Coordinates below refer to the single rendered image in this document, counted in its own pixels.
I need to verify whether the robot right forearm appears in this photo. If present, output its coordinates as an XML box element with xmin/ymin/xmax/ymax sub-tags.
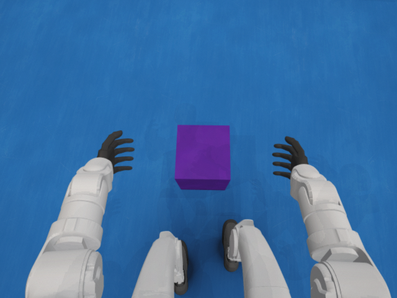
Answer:
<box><xmin>290</xmin><ymin>164</ymin><xmax>391</xmax><ymax>298</ymax></box>

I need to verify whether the right robot hand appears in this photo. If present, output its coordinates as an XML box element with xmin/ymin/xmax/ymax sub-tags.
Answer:
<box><xmin>272</xmin><ymin>136</ymin><xmax>308</xmax><ymax>179</ymax></box>

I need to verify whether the robot left forearm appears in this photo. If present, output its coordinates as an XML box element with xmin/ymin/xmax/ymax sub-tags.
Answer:
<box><xmin>25</xmin><ymin>158</ymin><xmax>114</xmax><ymax>298</ymax></box>

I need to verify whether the right robot upper arm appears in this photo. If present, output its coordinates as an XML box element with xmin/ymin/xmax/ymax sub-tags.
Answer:
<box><xmin>310</xmin><ymin>261</ymin><xmax>390</xmax><ymax>298</ymax></box>

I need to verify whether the left robot upper arm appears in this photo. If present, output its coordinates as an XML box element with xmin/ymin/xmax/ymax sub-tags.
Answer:
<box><xmin>27</xmin><ymin>249</ymin><xmax>104</xmax><ymax>298</ymax></box>

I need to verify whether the robot right thigh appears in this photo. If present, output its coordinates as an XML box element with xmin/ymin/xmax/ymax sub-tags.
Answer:
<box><xmin>231</xmin><ymin>225</ymin><xmax>291</xmax><ymax>298</ymax></box>

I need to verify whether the robot thigh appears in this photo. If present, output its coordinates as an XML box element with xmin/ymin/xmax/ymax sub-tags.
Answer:
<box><xmin>132</xmin><ymin>237</ymin><xmax>182</xmax><ymax>298</ymax></box>
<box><xmin>231</xmin><ymin>225</ymin><xmax>291</xmax><ymax>298</ymax></box>

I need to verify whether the robot left thigh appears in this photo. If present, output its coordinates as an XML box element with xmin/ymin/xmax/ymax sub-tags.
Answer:
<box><xmin>132</xmin><ymin>237</ymin><xmax>182</xmax><ymax>298</ymax></box>

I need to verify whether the carton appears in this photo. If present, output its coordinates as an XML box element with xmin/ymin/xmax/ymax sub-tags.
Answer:
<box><xmin>175</xmin><ymin>125</ymin><xmax>231</xmax><ymax>191</ymax></box>

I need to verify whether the left robot hand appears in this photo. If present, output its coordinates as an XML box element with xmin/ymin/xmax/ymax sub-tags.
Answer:
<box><xmin>97</xmin><ymin>130</ymin><xmax>135</xmax><ymax>174</ymax></box>

